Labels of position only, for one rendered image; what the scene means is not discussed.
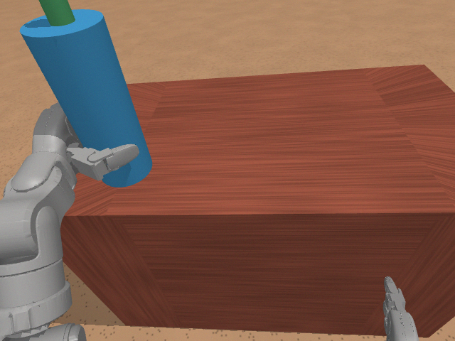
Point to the right robot hand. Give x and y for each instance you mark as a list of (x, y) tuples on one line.
[(398, 323)]

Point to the left robot arm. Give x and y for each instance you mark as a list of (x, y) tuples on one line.
[(33, 289)]

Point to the left robot hand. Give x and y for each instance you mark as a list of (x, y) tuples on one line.
[(54, 133)]

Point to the bottle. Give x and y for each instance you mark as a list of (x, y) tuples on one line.
[(75, 53)]

